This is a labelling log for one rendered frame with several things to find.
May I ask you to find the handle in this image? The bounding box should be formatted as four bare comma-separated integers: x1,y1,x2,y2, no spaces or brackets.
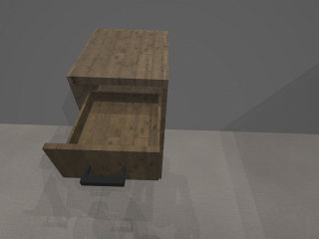
80,164,126,187

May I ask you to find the cabinet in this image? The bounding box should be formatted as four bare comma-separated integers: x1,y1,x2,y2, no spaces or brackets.
66,28,168,179

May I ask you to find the drawer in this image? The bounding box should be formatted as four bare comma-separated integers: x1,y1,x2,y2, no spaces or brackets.
42,90,161,181

